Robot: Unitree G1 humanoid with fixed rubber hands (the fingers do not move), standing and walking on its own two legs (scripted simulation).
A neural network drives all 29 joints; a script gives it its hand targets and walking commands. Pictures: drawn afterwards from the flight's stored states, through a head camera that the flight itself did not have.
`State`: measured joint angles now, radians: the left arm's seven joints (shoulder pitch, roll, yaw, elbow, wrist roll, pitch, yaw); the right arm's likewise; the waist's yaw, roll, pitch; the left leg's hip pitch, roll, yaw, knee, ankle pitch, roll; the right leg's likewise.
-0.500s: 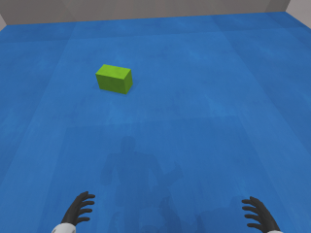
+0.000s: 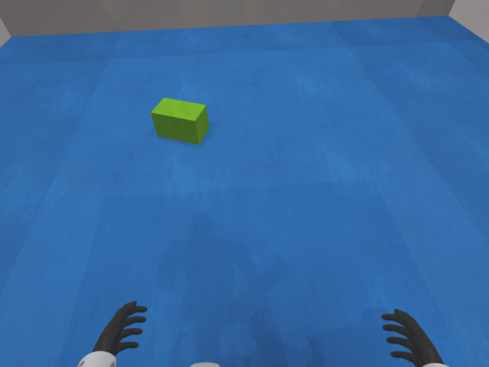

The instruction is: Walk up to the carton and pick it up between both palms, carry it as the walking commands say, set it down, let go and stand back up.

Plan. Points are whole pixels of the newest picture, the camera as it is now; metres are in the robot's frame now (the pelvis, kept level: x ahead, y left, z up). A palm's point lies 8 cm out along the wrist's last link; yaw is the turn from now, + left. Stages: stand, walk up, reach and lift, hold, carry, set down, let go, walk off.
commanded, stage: stand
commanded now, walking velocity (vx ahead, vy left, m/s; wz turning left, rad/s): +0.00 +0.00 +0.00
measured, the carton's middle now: (181, 121) +1.55 +0.48 -0.66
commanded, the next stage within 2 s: walk up in 0.44 s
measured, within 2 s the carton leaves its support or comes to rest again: neither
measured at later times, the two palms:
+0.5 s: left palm (105, 350) +0.15 +0.25 -0.07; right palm (431, 361) +0.15 -0.27 -0.06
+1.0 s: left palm out of the picture +0.11 +0.37 -0.08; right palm (380, 309) +0.23 -0.21 -0.06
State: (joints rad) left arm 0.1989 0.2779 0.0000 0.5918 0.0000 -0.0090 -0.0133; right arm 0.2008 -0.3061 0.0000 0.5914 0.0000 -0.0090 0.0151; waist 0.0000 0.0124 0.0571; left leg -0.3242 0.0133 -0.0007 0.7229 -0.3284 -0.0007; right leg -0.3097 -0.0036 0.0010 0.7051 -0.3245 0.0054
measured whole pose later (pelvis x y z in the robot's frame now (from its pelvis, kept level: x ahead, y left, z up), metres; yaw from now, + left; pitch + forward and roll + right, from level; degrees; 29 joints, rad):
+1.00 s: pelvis +0.06 +0.06 -0.01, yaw +9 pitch -3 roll -1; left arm 0.36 0.42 0.00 0.60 0.00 -0.05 -0.02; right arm 0.28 -0.42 0.00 0.59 0.00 -0.03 0.05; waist 0.00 0.00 0.02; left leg -0.40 0.00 -0.01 0.80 -0.35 0.03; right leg -0.35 -0.08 -0.01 1.04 -0.51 -0.03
